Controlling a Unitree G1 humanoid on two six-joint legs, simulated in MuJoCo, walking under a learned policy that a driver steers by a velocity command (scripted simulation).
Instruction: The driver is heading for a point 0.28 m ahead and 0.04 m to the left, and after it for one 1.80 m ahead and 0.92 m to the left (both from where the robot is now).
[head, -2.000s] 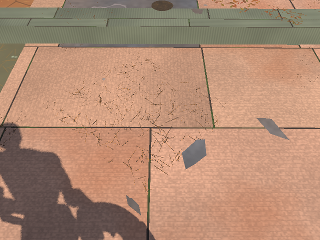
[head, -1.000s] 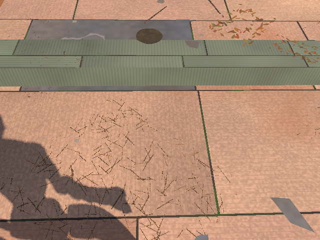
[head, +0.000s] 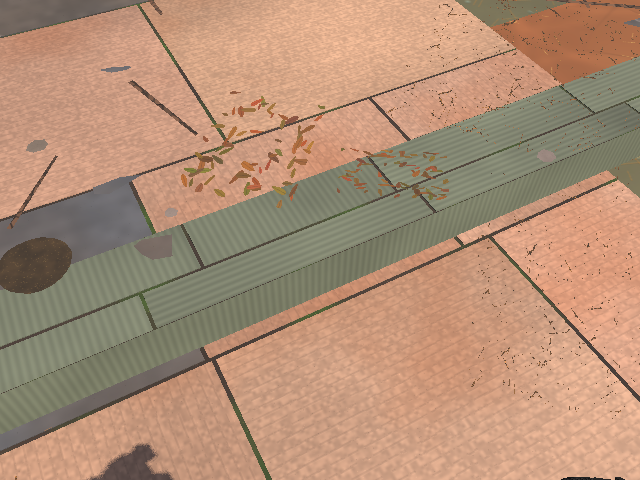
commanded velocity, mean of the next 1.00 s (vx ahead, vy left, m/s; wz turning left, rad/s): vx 0.50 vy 0.00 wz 0.38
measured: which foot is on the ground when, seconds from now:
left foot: down 0.00-0.42, up 0.44-0.92, down 0.94-1.00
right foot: up 0.00-0.40, down 0.42-0.92, up 0.94-1.00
